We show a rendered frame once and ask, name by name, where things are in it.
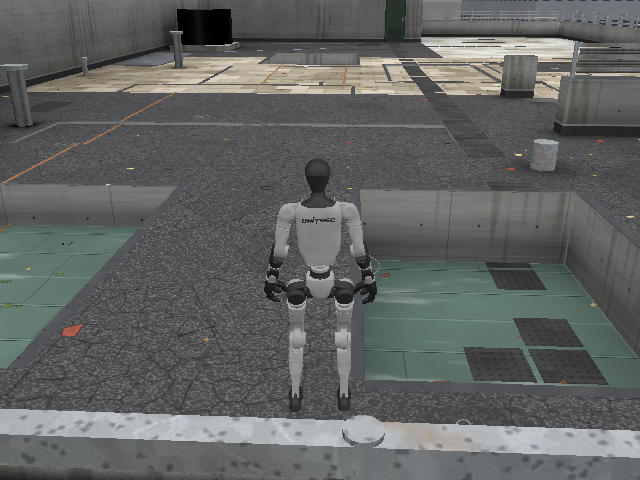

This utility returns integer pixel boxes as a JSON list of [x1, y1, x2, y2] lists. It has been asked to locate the left robot shin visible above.
[[289, 331, 303, 398]]

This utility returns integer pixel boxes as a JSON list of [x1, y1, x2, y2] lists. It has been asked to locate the robot left upper arm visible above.
[[273, 203, 298, 258]]

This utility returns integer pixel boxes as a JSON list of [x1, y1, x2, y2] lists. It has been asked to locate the robot right upper arm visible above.
[[339, 202, 366, 257]]

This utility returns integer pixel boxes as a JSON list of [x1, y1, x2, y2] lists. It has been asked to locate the robot right forearm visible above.
[[355, 242, 375, 284]]

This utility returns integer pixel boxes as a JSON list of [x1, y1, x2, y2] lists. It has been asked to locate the robot right hand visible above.
[[354, 281, 377, 304]]

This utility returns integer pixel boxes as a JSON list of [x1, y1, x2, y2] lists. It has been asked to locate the robot left hand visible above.
[[264, 280, 287, 302]]

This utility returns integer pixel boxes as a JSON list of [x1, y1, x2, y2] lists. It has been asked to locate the robot left forearm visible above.
[[266, 243, 284, 283]]

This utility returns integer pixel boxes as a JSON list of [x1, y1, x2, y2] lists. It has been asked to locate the robot head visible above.
[[301, 159, 336, 208]]

